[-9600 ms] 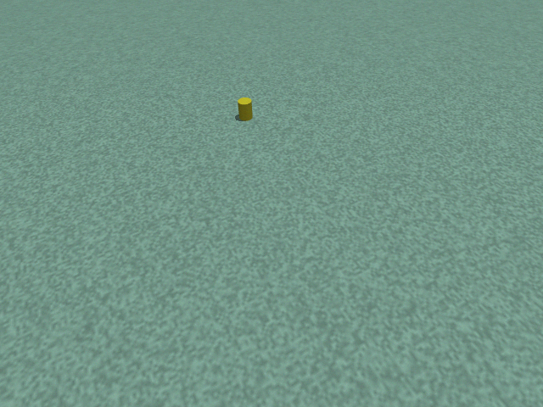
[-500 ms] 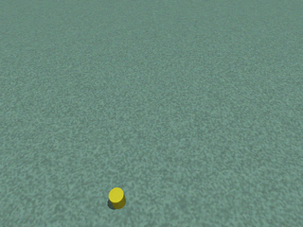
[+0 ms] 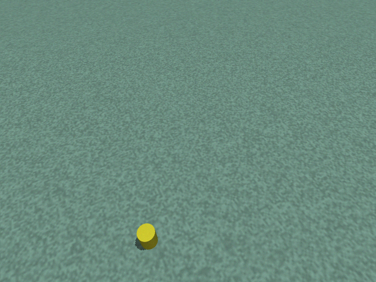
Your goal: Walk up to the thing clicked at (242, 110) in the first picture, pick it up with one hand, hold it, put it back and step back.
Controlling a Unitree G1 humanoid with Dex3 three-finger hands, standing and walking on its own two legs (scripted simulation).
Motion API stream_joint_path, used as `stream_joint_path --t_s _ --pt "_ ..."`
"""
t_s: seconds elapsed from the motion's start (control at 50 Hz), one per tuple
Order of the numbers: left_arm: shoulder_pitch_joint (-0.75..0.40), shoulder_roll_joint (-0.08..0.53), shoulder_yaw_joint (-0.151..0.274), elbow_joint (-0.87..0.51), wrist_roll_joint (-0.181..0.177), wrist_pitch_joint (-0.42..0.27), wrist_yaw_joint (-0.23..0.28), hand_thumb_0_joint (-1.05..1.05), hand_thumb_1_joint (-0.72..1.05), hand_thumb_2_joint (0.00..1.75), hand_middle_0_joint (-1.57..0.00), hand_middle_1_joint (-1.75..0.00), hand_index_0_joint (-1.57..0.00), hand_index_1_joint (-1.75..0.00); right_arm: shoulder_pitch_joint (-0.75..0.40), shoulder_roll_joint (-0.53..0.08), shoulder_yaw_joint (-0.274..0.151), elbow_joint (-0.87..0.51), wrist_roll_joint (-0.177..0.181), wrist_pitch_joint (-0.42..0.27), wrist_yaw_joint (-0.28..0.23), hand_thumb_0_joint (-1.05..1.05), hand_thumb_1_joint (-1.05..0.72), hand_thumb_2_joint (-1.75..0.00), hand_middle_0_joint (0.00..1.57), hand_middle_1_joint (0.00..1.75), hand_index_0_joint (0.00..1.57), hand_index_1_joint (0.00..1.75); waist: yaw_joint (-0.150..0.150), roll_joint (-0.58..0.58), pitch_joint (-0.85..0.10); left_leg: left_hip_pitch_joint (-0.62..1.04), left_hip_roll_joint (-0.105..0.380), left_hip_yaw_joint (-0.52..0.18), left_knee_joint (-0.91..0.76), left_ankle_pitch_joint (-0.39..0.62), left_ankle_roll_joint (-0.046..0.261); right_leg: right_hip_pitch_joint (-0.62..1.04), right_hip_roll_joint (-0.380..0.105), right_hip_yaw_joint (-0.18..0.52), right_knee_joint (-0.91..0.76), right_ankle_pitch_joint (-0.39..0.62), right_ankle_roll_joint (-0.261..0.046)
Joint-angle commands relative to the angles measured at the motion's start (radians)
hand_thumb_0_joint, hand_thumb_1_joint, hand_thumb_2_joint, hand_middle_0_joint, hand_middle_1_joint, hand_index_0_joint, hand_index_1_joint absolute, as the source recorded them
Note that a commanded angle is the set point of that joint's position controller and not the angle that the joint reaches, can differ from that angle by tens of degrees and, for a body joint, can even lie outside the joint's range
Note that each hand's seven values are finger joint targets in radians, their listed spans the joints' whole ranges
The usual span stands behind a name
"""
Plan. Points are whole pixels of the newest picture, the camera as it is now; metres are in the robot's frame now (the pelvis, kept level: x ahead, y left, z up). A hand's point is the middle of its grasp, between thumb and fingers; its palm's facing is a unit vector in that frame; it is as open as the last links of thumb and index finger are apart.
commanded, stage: rise first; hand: left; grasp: from above
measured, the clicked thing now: (147, 236) +0.48 +0.24 -0.72
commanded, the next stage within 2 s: none
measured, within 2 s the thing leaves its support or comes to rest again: neither
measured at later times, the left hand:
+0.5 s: hand out of the picture +0.14 +0.26 -0.20, palm faces -0.11 -0.90 -0.43, open 13.8 cm
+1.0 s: hand out of the picture +0.14 +0.27 -0.25, palm faces -0.24 -0.82 -0.51, open 14.1 cm
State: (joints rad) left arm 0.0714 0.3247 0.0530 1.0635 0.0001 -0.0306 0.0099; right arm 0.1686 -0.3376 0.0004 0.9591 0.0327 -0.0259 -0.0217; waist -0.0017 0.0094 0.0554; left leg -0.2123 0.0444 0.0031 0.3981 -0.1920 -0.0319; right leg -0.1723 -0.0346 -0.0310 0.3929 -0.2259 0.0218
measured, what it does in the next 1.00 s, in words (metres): lowers itself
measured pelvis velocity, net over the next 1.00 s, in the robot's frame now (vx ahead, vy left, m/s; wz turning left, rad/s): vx -0.01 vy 0.02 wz -0.02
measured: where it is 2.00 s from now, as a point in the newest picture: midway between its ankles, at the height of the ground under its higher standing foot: outside the picture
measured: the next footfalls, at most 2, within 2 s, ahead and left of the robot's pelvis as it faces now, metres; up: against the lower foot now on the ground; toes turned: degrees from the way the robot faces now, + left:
none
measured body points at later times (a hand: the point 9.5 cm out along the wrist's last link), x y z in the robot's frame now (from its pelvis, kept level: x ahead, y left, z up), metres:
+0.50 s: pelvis -0.01 +0.01 -0.06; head +0.07 +0.02 +0.39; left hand +0.14 +0.31 -0.17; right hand +0.13 -0.25 -0.16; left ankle +0.01 +0.14 -0.74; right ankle -0.01 -0.13 -0.74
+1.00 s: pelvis -0.01 +0.02 -0.11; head +0.10 +0.03 +0.32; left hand +0.15 +0.31 -0.21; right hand +0.17 -0.23 -0.20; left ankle +0.01 +0.14 -0.74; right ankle -0.01 -0.13 -0.74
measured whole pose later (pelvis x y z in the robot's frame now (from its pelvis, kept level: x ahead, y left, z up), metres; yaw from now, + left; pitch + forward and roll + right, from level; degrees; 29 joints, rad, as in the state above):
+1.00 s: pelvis -0.01 +0.02 -0.11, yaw -1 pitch +21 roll -3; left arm 0.27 0.32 0.09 0.37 0.31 0.24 0.04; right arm 0.18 -0.23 -0.02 0.53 0.00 -0.16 -0.04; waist -0.03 0.02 -0.14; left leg -1.06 0.06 -0.04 1.26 -0.56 -0.02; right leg -0.99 -0.03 -0.03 1.20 -0.57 0.04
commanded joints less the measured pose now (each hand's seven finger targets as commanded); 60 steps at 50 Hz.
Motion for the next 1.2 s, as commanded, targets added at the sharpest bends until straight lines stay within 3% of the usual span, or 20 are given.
stream_joint_path --t_s 0.0,0.06,0.12,0.18,0.24,0.28,0.38,0.5,0.52,0.54,0.56,0.58,0.6,0.78,0.84,0.88,0.94,1.0,1.08,1.18 --pt "-0.222 0.271 0.131 -0.038 0.069 -0.020 -0.023 0.00 0.34 0.96 -0.07 -0.86 -0.09 -0.86 0.042 -0.115 -0.072 -0.186 -0.002 -0.038 -0.023 0.00 -0.95 -0.91 0.20 0.30 0.20 0.30 -0.016 -0.068 -0.158 -0.074 -0.053 0.045 0.085 0.052 0.045 -0.127 0.025 -0.005 0.053 0.087 -0.031" --pt "-0.061 0.246 0.164 -0.087 0.124 0.007 -0.034 0.00 0.10 0.97 -0.01 -1.09 -0.06 -1.04 0.079 -0.101 -0.092 -0.258 -0.013 -0.043 -0.011 0.00 -0.95 -0.91 0.20 0.30 0.20 0.30 0.040 0.030 -0.296 -0.099 -0.068 0.046 0.143 0.120 0.030 -0.102 0.023 -0.001 0.134 0.133 -0.041" --pt "-0.030 0.188 0.141 -0.167 0.139 0.074 -0.016 0.00 -0.12 0.95 -0.02 -1.11 -0.06 -1.07 0.061 -0.091 -0.095 -0.318 -0.004 -0.042 -0.010 0.00 -0.92 -0.90 0.20 0.30 0.20 0.30 0.021 0.031 -0.276 -0.113 -0.062 0.039 0.143 0.115 0.026 -0.141 0.035 -0.010 0.133 0.116 -0.039" --pt "-0.063 0.202 0.142 -0.250 0.156 0.134 0.001 0.00 -0.36 0.96 -0.06 -1.10 -0.08 -1.07 0.022 -0.082 -0.088 -0.382 -0.001 -0.046 -0.002 0.00 -0.93 -0.91 0.20 0.30 0.20 0.30 0.009 0.002 -0.242 -0.173 -0.055 0.033 0.176 0.044 0.028 -0.206 0.040 -0.018 0.159 0.033 -0.038" --pt "-0.030 0.153 0.131 -0.290 0.160 0.162 0.007 0.00 -0.53 0.96 -0.07 -1.10 -0.09 -1.08 0.044 -0.071 -0.090 -0.402 -0.006 -0.062 0.002 0.00 -0.92 -0.90 0.20 0.30 0.20 0.30 -0.009 -0.015 -0.245 -0.228 -0.047 0.031 0.239 -0.005 0.030 -0.282 0.044 -0.019 0.223 -0.014 -0.035" --pt "-0.089 0.181 0.139 -0.392 0.172 0.154 0.012 0.00 -0.54 0.96 -0.07 -1.10 -0.09 -1.09 0.054 -0.068 -0.093 -0.410 -0.010 -0.075 0.002 0.00 -0.91 -0.90 0.20 0.30 0.20 0.30 -0.010 0.020 -0.267 -0.263 -0.042 0.026 0.293 -0.015 0.026 -0.339 0.042 -0.017 0.282 -0.028 -0.036" --pt "-0.009 0.168 0.142 -0.540 0.197 0.155 0.015 0.00 -0.58 1.00 -0.07 -1.09 -0.07 -1.09 0.057 -0.057 -0.100 -0.457 -0.014 -0.109 -0.006 0.00 -0.90 -0.90 0.20 0.30 0.20 0.30 -0.013 0.042 -0.344 -0.326 -0.033 0.012 0.396 -0.017 0.025 -0.428 0.039 -0.013 0.394 -0.029 -0.032" --pt "0.142 0.146 0.128 -0.616 0.226 0.214 0.018 0.00 -0.57 0.99 -0.06 -1.08 -0.06 -1.09 0.070 -0.053 -0.100 -0.460 -0.021 -0.126 -0.016 0.00 -0.90 -0.90 0.20 0.30 0.20 0.30 -0.026 0.050 -0.366 -0.379 -0.017 -0.011 0.469 0.007 0.024 -0.502 0.044 -0.019 0.478 -0.019 -0.032" --pt "0.109 0.154 0.125 -0.718 0.226 0.215 0.019 0.00 -0.57 0.99 -0.06 -1.08 -0.06 -1.08 0.047 -0.052 -0.100 -0.499 -0.019 -0.133 -0.019 0.00 -0.89 -0.90 0.20 0.30 0.20 0.30 -0.021 0.061 -0.388 -0.380 -0.019 -0.009 0.483 0.015 0.026 -0.499 0.041 -0.018 0.485 -0.008 -0.031" --pt "0.170 0.145 0.128 -0.639 0.231 0.230 0.022 0.00 -0.58 0.98 -0.07 -1.08 -0.07 -1.08 0.071 -0.050 -0.096 -0.463 -0.022 -0.133 -0.020 0.00 -0.91 -0.90 0.20 0.30 0.20 0.30 -0.031 0.038 -0.358 -0.411 -0.017 -0.015 0.493 -0.004 0.027 -0.516 0.043 -0.020 0.496 -0.026 -0.030" --pt "0.155 0.146 0.125 -0.723 0.232 0.233 0.022 0.00 -0.57 0.98 -0.07 -1.08 -0.07 -1.08 0.044 -0.049 -0.098 -0.507 -0.021 -0.140 -0.021 0.00 -0.91 -0.90 0.20 0.30 0.20 0.30 -0.022 0.040 -0.370 -0.425 -0.019 -0.012 0.508 0.000 0.030 -0.519 0.042 -0.019 0.502 -0.019 -0.030" --pt "0.191 0.154 0.137 -0.694 0.237 0.242 0.027 0.00 -0.56 0.98 -0.06 -1.08 -0.07 -1.08 0.067 -0.043 -0.096 -0.480 -0.023 -0.141 -0.023 0.00 -0.91 -0.90 0.20 0.30 0.20 0.30 -0.021 0.040 -0.374 -0.438 -0.023 -0.005 0.525 -0.002 0.032 -0.517 0.040 -0.013 0.507 -0.018 -0.030" --pt "0.179 0.139 0.115 -0.760 0.239 0.246 0.025 0.00 -0.56 0.98 -0.06 -1.09 -0.07 -1.09 0.047 -0.041 -0.092 -0.516 -0.021 -0.147 -0.024 0.00 -0.91 -0.90 0.20 0.30 0.20 0.30 -0.025 0.048 -0.401 -0.431 -0.018 -0.009 0.535 0.024 0.031 -0.531 0.041 -0.015 0.524 0.001 -0.032" --pt "0.280 0.138 0.122 -0.845 0.263 0.285 0.037 0.00 -0.53 0.95 -0.05 -1.10 -0.06 -1.09 0.049 -0.029 -0.087 -0.542 -0.029 -0.170 -0.037 0.00 -0.89 -0.90 0.20 0.30 0.20 0.30 -0.030 0.048 -0.442 -0.513 -0.023 -0.013 0.634 0.024 0.035 -0.587 0.043 -0.016 0.599 0.007 -0.030" --pt "0.268 0.149 0.118 -0.873 0.273 0.286 0.040 0.00 -0.54 0.96 -0.05 -1.10 -0.06 -1.09 0.042 -0.033 -0.088 -0.551 -0.027 -0.174 -0.039 0.00 -0.89 -0.90 0.20 0.30 0.20 0.30 -0.033 0.070 -0.454 -0.521 -0.018 -0.023 0.654 0.054 0.032 -0.630 0.044 -0.020 0.634 0.009 -0.034" --pt "0.221 0.149 0.105 -0.865 0.289 0.275 0.043 0.00 -0.56 0.97 -0.06 -1.08 -0.06 -1.08 0.035 -0.035 -0.087 -0.550 -0.029 -0.179 -0.040 0.00 -0.90 -0.90 0.20 0.30 0.20 0.30 -0.046 0.062 -0.426 -0.566 -0.016 -0.029 0.671 -0.008 0.033 -0.679 0.046 -0.022 0.653 -0.033 -0.034" --pt "0.152 0.152 0.097 -0.790 0.328 0.241 0.046 0.00 -0.55 0.96 -0.05 -1.10 -0.06 -1.09 0.021 -0.039 -0.085 -0.540 -0.031 -0.192 -0.034 0.00 -0.89 -0.90 0.20 0.30 0.20 0.30 -0.052 0.058 -0.401 -0.651 -0.016 -0.039 0.720 -0.083 0.033 -0.774 0.044 -0.020 0.716 -0.096 -0.038" --pt "0.072 0.163 0.088 -0.696 0.395 0.176 0.055 0.00 -0.55 0.97 -0.05 -1.08 -0.05 -1.08 0.015 -0.047 -0.089 -0.510 -0.033 -0.205 -0.020 0.00 -0.87 -0.89 0.20 0.30 0.20 0.30 -0.054 0.066 -0.423 -0.747 -0.021 -0.037 0.811 -0.132 0.033 -0.892 0.045 -0.014 0.815 -0.140 -0.042" --pt "-0.042 0.202 0.090 -0.655 0.492 0.083 0.087 0.00 -0.55 0.99 -0.05 -1.08 -0.05 -1.09 -0.002 -0.068 -0.101 -0.487 -0.030 -0.224 0.003 0.00 -0.87 -0.89 0.20 0.30 0.20 0.30 -0.038 0.088 -0.560 -0.813 -0.023 -0.043 0.930 -0.115 0.031 -1.012 0.040 -0.005 0.956 -0.130 -0.045" --pt "-0.206 0.280 0.104 -0.586 0.602 0.027 0.126 0.00 -0.54 1.01 -0.04 -1.10 -0.04 -1.10 -0.013 -0.096 -0.119 -0.435 -0.026 -0.217 0.021 0.00 -0.87 -0.89 0.20 0.30 0.20 0.30 -0.036 0.104 -0.675 -0.918 -0.023 -0.049 1.065 -0.088 0.034 -1.154 0.043 -0.008 1.092 -0.112 -0.049"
